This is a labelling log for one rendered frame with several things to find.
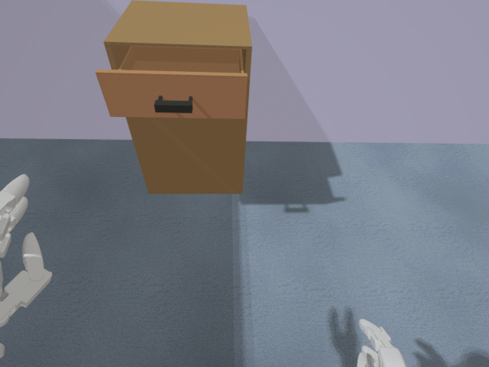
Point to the cabinet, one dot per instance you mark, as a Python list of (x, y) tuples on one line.
[(181, 155)]

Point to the right robot hand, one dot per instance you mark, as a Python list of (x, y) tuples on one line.
[(387, 356)]

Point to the drawer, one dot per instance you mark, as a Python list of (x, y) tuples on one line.
[(214, 77)]

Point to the left robot hand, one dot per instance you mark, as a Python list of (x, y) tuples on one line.
[(27, 284)]

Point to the handle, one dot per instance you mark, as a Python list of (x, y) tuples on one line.
[(173, 106)]

